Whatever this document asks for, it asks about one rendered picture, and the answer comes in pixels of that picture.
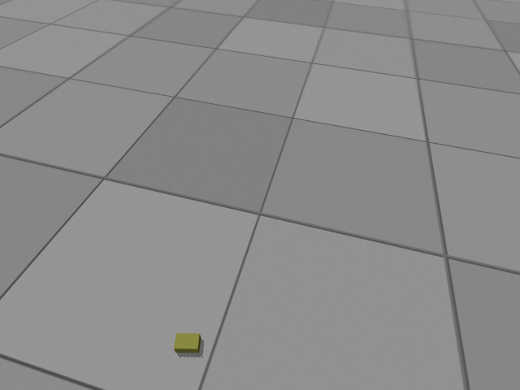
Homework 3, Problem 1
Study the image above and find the small box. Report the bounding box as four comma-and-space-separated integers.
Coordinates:
174, 333, 201, 353

